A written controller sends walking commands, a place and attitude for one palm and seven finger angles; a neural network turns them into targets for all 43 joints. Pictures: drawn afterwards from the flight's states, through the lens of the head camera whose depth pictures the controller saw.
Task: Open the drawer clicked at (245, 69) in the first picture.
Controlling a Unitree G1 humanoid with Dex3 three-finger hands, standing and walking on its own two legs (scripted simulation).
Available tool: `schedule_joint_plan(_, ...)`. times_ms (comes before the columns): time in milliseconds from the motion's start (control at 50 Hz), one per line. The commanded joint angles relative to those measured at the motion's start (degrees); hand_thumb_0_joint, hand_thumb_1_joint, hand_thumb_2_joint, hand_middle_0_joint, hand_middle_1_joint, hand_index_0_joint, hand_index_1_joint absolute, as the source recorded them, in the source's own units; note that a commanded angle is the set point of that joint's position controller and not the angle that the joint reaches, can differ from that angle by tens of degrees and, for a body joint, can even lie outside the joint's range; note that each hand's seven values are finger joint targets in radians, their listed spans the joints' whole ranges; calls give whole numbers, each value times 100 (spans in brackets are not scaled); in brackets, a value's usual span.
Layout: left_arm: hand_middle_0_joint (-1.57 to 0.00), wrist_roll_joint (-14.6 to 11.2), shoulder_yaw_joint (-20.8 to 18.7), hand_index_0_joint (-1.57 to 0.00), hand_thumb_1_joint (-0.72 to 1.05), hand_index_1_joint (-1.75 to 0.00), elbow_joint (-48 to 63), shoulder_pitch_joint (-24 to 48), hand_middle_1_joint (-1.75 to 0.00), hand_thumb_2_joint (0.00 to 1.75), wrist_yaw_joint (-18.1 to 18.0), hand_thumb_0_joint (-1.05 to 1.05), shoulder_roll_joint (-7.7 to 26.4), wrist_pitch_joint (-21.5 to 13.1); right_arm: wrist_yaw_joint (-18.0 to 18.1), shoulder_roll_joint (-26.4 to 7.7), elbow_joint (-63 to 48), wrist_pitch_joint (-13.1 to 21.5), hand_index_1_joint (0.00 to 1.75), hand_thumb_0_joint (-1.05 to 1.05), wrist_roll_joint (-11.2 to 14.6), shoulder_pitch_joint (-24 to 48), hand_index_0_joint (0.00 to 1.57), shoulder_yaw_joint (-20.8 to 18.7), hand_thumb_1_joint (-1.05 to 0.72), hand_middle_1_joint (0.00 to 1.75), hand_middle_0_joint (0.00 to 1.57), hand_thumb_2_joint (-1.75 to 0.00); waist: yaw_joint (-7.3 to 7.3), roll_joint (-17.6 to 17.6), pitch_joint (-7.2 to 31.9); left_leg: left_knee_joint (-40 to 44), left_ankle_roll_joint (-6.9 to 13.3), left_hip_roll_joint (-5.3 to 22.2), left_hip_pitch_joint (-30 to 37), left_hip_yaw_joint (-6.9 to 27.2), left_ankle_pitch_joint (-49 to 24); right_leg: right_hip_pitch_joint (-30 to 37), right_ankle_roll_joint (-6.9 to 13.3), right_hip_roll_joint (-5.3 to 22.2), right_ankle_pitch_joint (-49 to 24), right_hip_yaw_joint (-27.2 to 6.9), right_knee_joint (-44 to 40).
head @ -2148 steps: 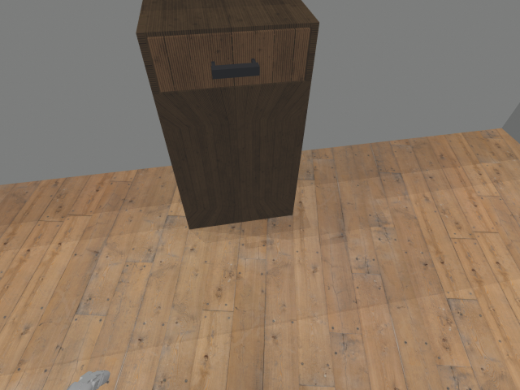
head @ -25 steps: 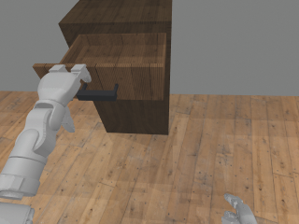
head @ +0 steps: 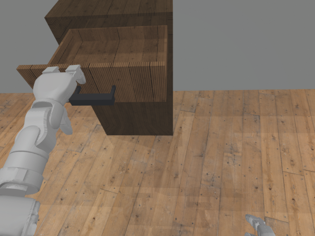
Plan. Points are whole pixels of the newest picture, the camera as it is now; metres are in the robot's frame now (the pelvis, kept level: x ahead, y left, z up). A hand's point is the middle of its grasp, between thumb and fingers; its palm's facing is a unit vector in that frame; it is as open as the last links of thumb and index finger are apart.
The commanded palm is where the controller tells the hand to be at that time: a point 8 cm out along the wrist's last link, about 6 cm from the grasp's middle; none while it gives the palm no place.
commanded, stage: move the hooked fingers above the handle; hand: left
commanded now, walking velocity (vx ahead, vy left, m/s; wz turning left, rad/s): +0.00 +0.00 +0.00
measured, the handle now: (94, 94) +0.51 +0.26 +0.03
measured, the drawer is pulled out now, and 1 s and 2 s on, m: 0.30 0.29 0.29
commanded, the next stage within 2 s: none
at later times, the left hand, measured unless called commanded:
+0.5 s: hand (76, 97) +0.45 +0.27 +0.08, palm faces -0.09 +0.02 -1.00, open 13.9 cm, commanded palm +0.44 +0.25 +0.15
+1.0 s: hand (79, 90) +0.46 +0.26 +0.10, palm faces -0.02 +0.04 -1.00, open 13.7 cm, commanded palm +0.43 +0.25 +0.15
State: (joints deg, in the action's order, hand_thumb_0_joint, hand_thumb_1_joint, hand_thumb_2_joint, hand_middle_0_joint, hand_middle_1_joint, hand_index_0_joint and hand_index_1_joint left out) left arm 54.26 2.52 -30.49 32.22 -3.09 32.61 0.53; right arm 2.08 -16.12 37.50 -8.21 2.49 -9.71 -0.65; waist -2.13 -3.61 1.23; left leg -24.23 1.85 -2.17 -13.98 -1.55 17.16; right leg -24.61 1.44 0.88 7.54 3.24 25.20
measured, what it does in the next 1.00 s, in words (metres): stands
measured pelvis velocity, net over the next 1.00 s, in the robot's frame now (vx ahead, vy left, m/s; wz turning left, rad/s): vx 0.02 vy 0.00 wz -0.03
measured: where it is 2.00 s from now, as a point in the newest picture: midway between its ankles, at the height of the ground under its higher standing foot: outside the picture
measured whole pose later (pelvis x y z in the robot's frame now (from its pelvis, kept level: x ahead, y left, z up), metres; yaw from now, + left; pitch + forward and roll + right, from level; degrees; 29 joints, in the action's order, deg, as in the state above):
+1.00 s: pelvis +0.02 +0.00 +0.00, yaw -2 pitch +10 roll +0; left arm 57.3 2.3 -44.6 40.1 -6.8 31.2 3.0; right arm 2.6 -14.4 38.3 -10.3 2.6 -10.6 0.4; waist 0.2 -4.4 2.8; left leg -23.8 2.1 -1.7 -15.7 -3.1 18.1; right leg -27.4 1.2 0.1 8.3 1.7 25.6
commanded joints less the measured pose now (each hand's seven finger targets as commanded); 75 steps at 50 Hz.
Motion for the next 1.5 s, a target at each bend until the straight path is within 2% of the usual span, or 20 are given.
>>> schedule_joint_plan(0,-30,-72,129,-30,-50,-120,1026,2470,-120,30,250,0,768,-153,125,-713,-770,140,30,0,-3,202,20,-241,-90,30,20,-90,296,524,1962,236,-8,-5,-374,104,-1529,2000,78,38,-843,-284,-13)
schedule_joint_plan(40,-30,-104,258,-30,-50,-120,1271,3103,-120,30,311,0,687,-457,162,-687,-741,186,30,0,-24,97,20,-256,-90,30,20,-90,390,403,1982,155,-21,-1,-151,195,-1614,1731,98,10,-785,-264,3)
schedule_joint_plan(140,-30,-17,-719,-30,-50,-120,1367,3216,-120,30,-187,0,1547,-1057,175,-597,-650,225,30,0,-148,-199,20,-287,-90,30,20,-90,33,-79,2747,-37,-226,-17,18,253,-2778,2037,168,-19,-1492,-261,338)
schedule_joint_plan(240,-30,130,-1152,-30,-50,-120,446,2615,-120,30,-868,0,1655,-665,16,-508,-551,151,30,0,-140,-70,20,-211,-90,30,20,-90,-232,219,2357,51,-345,32,-620,116,-3037,2232,176,-26,-1846,-254,456)
schedule_joint_plan(300,-30,317,-685,-30,-50,-120,-12,2554,-120,30,-920,0,1267,-138,-52,-577,-474,89,30,0,-118,-35,20,-209,-90,30,20,-90,-112,334,2212,126,-331,93,-716,11,-2839,2108,163,-26,-1774,-246,408)
schedule_joint_plan(380,-30,270,-86,-30,-50,-120,6,2565,-120,30,-388,0,852,275,-74,-738,-606,-16,30,0,-52,-106,20,-288,-90,30,20,-90,132,458,2586,48,-228,132,-399,30,-2978,2120,120,-41,-1801,-232,356)
schedule_joint_plan(480,-30,5,601,-30,-50,-120,1046,3519,-120,30,211,0,221,-405,39,-694,-620,20,30,0,-94,-316,20,-391,-90,30,20,-90,514,85,2641,-250,-235,149,562,367,-3558,1331,95,-100,-1466,-173,307)
schedule_joint_plan(520,-30,-12,508,-30,-50,-120,1352,4093,-120,30,130,0,357,-813,76,-665,-514,68,30,0,-146,-452,20,-413,-90,30,20,-90,573,-106,2634,-383,-299,155,750,451,-3779,1043,114,-116,-1412,-172,348)
schedule_joint_plan(580,-30,26,-108,-30,-50,-120,873,4010,-120,30,-305,0,778,-1135,67,-587,-346,95,30,0,-196,-697,20,-407,-90,30,20,-90,355,-157,2667,-444,-436,131,559,467,-4048,1068,155,-129,-1500,-128,498)
schedule_joint_plan(640,-30,187,-1086,-30,-50,-120,139,3869,-120,30,-947,0,1732,-1021,31,-558,-258,113,30,0,-211,-628,20,-299,-90,30,20,-90,60,-11,2612,-323,-462,50,-282,341,-3735,1595,196,-111,-1762,-160,639)
schedule_joint_plan(700,-30,371,-965,-30,-50,-120,-311,3573,-120,30,-1397,0,1549,-497,-32,-481,-287,97,30,0,-181,-321,20,-213,-90,30,20,-90,-85,153,2553,-163,-403,21,-860,113,-3304,2093,199,-59,-2105,-239,668)
schedule_joint_plan(820,-30,432,-1071,-30,-50,-120,-259,3026,-120,30,-1295,0,1881,186,-14,-548,-479,-1,30,0,-108,25,20,-193,-90,30,20,-90,-205,616,3271,102,-164,57,-1084,-81,-2866,3191,141,58,-2583,-500,582)
schedule_joint_plan(920,-30,270,-652,-30,-50,-120,-613,2720,-120,30,-546,0,1634,379,155,-713,-582,-87,30,0,-10,85,20,-189,-90,30,20,-90,134,931,2419,288,2,59,-959,-110,-1953,2720,17,30,-1770,-400,200)
schedule_joint_plan(1040,-30,24,628,-30,-50,-120,766,3635,-120,30,232,0,283,-654,218,-669,-658,129,30,0,-68,-294,20,-360,-90,30,20,-90,581,41,2351,-6,31,26,102,90,-1969,1645,58,-11,-1159,-299,76)
schedule_joint_plan(1140,-30,-69,100,-30,-50,-120,526,4298,-120,30,-174,0,793,-1384,230,-642,-425,203,30,0,-127,-583,20,-378,-90,30,20,-90,596,131,2042,-101,-84,-58,-194,255,-1551,1248,100,-9,-688,-276,140)
schedule_joint_plan(1220,-30,232,-1231,-30,-50,-120,-44,4267,-120,30,-1054,0,2258,-1242,181,-691,-315,239,30,0,-156,-554,20,-294,-90,30,20,-90,175,37,2479,-70,-178,-107,-906,188,-1792,1857,140,2,-973,-352,393)
schedule_joint_plan(1320,-30,501,-965,-30,-50,-120,-1028,3659,-120,30,-1409,0,1941,-283,27,-624,-323,177,30,0,-141,-242,20,-219,-90,30,20,-90,-12,23,2814,5,-286,-43,-1121,1,-2209,2343,139,-7,-1490,-334,508)
schedule_joint_plan(1400,-30,361,-354,-30,-50,-120,-1538,2725,-120,30,-587,0,1383,280,7,-808,-504,5,30,0,-48,-255,20,-258,-90,30,20,-90,130,811,2546,178,-107,63,-1203,-136,-1859,2493,49,19,-1553,-322,290)
schedule_joint_plan(1440,-30,138,251,-30,-50,-120,-1212,2454,-120,30,-51,0,613,236,32,-866,-660,-27,30,0,26,-306,20,-316,-90,30,20,-90,313,1069,2341,167,-22,97,-953,-78,-1879,2261,30,-11,-1503,-261,193)
schedule_joint_plan(1480,-30,-31,448,-30,-50,-120,-409,2744,-120,30,346,0,431,-127,91,-887,-740,-12,30,0,18,-308,20,-343,-90,30,20,-90,459,1062,2204,90,55,69,-675,15,-1698,1973,8,-39,-1281,-273,114)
